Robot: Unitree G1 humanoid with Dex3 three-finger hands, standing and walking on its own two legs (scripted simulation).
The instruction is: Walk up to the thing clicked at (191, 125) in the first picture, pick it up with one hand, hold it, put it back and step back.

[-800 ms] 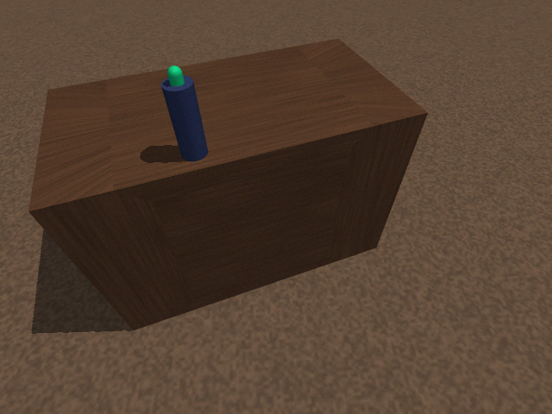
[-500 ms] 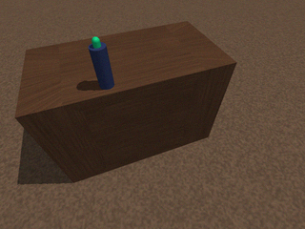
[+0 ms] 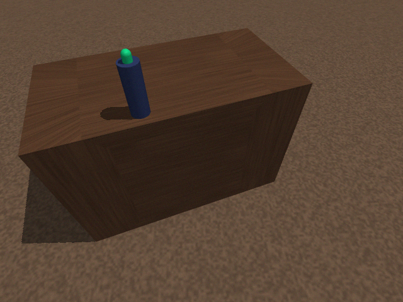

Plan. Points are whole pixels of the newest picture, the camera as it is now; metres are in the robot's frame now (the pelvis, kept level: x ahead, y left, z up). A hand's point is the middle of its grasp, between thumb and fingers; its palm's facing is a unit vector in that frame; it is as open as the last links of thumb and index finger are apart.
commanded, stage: stand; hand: right
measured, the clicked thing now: (133, 84) +0.72 +0.24 +0.03
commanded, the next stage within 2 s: walk up in 0.32 s
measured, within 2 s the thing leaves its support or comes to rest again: neither
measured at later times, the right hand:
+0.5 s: hand out of the picture +0.10 -0.25 -0.16, palm faces -0.13 +0.93 -0.35, open 7.4 cm
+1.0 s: hand (242, 280) +0.20 -0.07 -0.17, palm faces -0.25 +0.92 -0.30, open 7.4 cm
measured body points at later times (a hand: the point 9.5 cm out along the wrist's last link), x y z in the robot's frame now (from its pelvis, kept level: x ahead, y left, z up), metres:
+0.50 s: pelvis +0.01 +0.03 -0.01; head +0.02 +0.02 +0.44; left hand +0.05 +0.36 -0.12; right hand +0.11 -0.30 -0.13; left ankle +0.02 +0.17 -0.70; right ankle -0.01 -0.12 -0.75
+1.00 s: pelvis +0.11 +0.17 -0.02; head +0.13 +0.17 +0.43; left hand +0.10 +0.51 -0.12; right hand +0.22 -0.12 -0.14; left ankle +0.10 +0.27 -0.75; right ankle +0.22 +0.08 -0.73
